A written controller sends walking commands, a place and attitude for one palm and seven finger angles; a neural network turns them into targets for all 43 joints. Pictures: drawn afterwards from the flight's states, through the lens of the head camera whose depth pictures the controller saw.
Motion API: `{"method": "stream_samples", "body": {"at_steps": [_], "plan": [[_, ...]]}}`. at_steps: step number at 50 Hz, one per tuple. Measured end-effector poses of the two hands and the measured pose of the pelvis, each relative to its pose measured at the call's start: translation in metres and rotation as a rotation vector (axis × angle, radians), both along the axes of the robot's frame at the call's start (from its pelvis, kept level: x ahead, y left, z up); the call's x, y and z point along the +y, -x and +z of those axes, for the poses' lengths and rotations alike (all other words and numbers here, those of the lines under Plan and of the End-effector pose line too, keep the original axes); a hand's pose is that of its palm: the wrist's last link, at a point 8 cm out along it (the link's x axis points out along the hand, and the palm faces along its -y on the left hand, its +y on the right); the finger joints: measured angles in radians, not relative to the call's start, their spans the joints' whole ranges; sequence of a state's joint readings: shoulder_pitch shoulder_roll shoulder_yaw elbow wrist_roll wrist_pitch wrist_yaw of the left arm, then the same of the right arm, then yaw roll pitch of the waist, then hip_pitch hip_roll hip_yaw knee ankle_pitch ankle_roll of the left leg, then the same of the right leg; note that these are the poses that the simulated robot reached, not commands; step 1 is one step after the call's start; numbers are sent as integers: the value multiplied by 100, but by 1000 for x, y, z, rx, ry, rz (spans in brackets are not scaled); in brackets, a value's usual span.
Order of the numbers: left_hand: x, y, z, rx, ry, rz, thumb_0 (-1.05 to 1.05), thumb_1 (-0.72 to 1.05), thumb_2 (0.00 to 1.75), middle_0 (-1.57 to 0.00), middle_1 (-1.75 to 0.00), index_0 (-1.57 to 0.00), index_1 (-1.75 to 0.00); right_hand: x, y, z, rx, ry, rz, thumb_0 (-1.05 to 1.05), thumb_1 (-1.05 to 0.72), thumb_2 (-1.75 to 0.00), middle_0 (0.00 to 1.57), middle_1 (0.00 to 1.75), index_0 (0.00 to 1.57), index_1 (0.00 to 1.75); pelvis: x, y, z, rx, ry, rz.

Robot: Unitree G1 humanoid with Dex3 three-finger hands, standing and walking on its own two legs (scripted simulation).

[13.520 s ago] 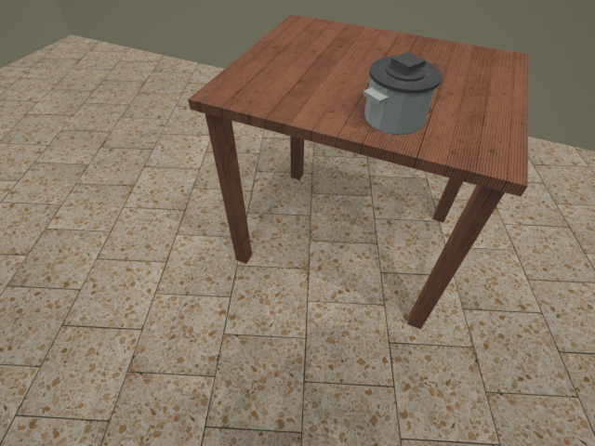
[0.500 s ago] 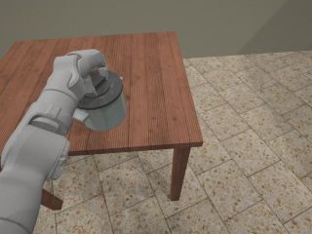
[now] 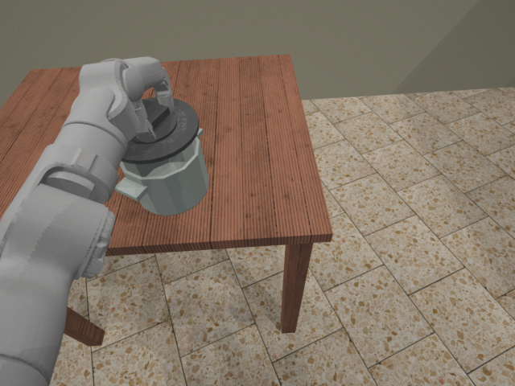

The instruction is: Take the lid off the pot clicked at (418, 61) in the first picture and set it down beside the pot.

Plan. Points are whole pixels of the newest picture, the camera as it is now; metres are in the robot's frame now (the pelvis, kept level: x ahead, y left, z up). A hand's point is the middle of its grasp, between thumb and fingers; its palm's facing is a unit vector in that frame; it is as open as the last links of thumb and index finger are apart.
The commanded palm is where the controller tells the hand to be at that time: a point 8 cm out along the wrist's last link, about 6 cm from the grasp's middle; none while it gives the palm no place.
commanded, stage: lift the lid straight up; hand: left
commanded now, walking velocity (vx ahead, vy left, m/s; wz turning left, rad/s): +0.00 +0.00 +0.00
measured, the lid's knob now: (146, 115) +0.50 +0.16 +0.17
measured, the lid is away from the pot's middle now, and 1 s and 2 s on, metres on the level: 0.01 0.01 0.08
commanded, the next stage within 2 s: move the lid sideways beside the pot in 1.24 s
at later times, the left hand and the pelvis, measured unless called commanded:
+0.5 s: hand (131, 89) +0.48 +0.16 +0.23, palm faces -0.34 -0.09 -0.94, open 8.9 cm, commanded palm +0.47 +0.17 +0.30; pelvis +0.00 +0.00 +0.00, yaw +0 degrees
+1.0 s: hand (123, 58) +0.49 +0.16 +0.27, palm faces -0.28 -0.10 -0.95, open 8.9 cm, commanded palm +0.48 +0.17 +0.34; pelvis +0.00 +0.00 +0.00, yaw +0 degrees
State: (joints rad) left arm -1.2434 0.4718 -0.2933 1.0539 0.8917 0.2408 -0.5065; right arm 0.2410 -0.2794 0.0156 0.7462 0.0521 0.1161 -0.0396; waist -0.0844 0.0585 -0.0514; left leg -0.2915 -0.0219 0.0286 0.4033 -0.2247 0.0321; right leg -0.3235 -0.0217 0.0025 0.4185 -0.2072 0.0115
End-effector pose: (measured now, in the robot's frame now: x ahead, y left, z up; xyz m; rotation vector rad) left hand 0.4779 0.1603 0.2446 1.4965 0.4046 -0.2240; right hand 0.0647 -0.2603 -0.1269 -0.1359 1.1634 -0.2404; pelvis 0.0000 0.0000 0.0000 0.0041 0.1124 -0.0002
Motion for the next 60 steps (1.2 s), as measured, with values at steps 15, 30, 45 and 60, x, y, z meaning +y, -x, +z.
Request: {"method": "stream_samples", "body": {"at_steps": [15, 30, 45, 60], "plan": [[-4, -3, 28, -41, 0, 1, 0, 7, 79, -50, -101, -56, -102, 0, 11, -2, 30, -8, -8, 0, -91, -90, 20, 30, 20, 30, 2, -4, 0, 4, 1, -1], [5, 6, 53, -66, -7, 39, 0, 7, 79, -50, -101, -57, -102, 7, -7, 1, -31, -14, 25, 0, -91, -90, 20, 30, 20, 30, 3, 0, 0, -6, 0, 6], [0, 0, 77, -102, 0, 47, 0, 7, 79, -51, -101, -57, -102, 4, 5, 1, 4, -4, 20, 0, -91, -90, 20, 30, 20, 30, 4, 1, 1, 10, 0, 10], [4, -4, 91, -113, 11, 96, -1, 7, 79, -51, -101, -56, -102, 3, 9, -2, 24, -14, 3, 0, -91, -90, 20, 30, 20, 30, 2, -4, 1, 11, -1, 0]]}}
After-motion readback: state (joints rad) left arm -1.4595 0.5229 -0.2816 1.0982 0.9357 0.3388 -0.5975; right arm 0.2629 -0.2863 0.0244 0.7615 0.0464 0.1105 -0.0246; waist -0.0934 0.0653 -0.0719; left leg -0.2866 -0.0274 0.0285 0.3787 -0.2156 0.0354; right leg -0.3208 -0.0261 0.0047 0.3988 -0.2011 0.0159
